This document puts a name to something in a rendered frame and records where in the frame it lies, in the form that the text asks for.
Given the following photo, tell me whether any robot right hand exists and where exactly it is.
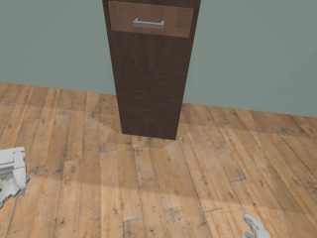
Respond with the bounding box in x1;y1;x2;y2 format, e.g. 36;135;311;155
242;213;271;238

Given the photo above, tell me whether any drawer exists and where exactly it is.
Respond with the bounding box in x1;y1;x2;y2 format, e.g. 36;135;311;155
108;1;194;38

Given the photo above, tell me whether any cabinet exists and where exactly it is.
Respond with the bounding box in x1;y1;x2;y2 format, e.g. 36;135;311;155
102;0;201;141

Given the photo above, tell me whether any robot left hand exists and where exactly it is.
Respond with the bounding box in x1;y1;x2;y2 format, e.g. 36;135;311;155
0;147;31;209

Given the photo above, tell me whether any handle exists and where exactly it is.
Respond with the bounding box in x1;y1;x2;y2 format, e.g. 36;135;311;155
133;18;164;30

